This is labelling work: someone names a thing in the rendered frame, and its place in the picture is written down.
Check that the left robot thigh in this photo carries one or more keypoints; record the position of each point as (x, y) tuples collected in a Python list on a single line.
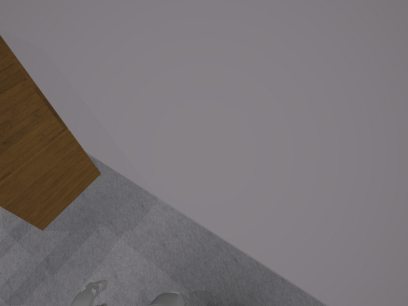
[(168, 299)]

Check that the robot left hand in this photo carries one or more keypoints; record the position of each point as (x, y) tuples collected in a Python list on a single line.
[(90, 292)]

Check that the cupboard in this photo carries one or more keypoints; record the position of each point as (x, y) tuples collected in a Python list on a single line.
[(42, 166)]

